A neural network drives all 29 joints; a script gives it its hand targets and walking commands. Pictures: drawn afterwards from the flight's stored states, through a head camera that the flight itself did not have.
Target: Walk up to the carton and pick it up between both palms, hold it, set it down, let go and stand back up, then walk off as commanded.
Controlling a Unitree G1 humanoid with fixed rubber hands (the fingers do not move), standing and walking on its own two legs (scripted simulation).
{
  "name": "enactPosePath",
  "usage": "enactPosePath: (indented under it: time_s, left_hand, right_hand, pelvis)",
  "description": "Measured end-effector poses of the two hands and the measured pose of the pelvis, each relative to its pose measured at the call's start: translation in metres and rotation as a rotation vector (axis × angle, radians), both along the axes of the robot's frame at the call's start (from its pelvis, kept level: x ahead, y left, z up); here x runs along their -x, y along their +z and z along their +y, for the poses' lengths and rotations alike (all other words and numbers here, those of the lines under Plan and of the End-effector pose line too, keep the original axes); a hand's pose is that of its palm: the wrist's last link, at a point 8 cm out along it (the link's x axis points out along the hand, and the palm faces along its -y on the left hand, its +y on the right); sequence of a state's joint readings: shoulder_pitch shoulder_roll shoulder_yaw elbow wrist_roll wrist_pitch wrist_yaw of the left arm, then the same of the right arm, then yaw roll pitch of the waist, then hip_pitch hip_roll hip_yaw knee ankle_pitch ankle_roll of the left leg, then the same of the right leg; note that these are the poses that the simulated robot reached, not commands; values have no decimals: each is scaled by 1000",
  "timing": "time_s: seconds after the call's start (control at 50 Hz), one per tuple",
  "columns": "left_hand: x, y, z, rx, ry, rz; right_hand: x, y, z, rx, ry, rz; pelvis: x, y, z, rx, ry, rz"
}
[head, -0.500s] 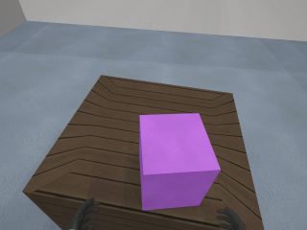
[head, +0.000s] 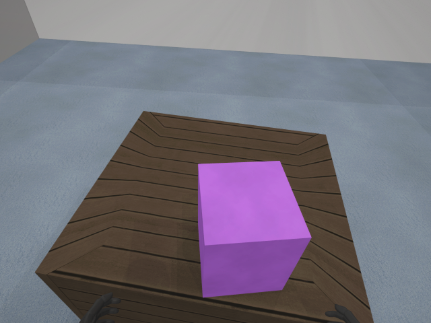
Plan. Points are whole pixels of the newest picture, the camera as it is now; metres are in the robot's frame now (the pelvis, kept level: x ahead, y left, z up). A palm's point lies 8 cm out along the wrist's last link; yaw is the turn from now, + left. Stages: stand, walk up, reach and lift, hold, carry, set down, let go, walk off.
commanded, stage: stand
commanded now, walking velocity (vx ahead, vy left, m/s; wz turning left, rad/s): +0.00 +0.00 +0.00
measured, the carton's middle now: (241, 229) +0.39 -0.02 -0.08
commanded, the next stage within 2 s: walk off in 1.58 s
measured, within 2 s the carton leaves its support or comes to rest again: neither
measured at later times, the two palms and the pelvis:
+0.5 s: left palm out of the picture +0.06 +0.30 -0.12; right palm out of the picture +0.15 -0.24 -0.08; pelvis -0.01 +0.02 +0.00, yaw +0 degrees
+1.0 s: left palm out of the picture +0.06 +0.31 -0.11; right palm out of the picture +0.15 -0.24 -0.09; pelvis -0.01 +0.02 +0.00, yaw +0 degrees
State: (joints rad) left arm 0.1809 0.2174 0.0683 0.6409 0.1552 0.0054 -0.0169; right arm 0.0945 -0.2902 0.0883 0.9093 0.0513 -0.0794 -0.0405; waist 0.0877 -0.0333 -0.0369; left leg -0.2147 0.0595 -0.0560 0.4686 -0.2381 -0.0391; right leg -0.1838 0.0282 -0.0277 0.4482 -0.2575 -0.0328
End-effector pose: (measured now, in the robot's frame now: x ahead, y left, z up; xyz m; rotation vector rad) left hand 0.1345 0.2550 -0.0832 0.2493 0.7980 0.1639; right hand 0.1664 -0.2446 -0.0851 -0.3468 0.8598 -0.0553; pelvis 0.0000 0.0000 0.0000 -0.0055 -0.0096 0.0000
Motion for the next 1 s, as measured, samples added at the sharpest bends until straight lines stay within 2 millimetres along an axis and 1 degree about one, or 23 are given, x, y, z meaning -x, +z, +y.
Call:
enactPosePath:
  time_s: [0.06, 0.12, 0.18, 0.24, 0.38, 0.52, 0.66, 1.0]
  left_hand:
    - [15, -8, 19, -21, 16, 55]
    - [28, -15, 33, -33, 27, 104]
    - [39, -20, 43, -37, 39, 144]
    - [49, -25, 48, -35, 50, 175]
    - [65, -32, 50, -24, 59, 222]
    - [73, -34, 49, -23, 58, 246]
    - [76, -33, 50, -29, 62, 257]
    - [77, -29, 52, -42, 67, 258]
  right_hand:
    - [5, 2, -7, 40, -2, 27]
    - [8, 3, -7, 56, -2, 38]
    - [9, 4, -3, 58, -1, 40]
    - [10, 4, -1, 59, -1, 42]
    - [14, 5, 1, 62, -5, 45]
    - [17, 3, 1, 57, -6, 46]
    - [18, 1, 2, 47, -5, 49]
    - [18, -4, 4, 31, -4, 52]
  pelvis:
    - [1, -1, 6, 6, 1, -3]
    - [2, -1, 12, 9, 3, -9]
    - [3, -1, 16, 11, 5, -12]
    - [5, -1, 19, 11, 7, -16]
    - [8, -1, 21, 13, 7, -23]
    - [11, -1, 21, 13, 7, -26]
    - [11, -1, 20, 13, 7, -27]
    - [11, -1, 20, 13, 7, -27]
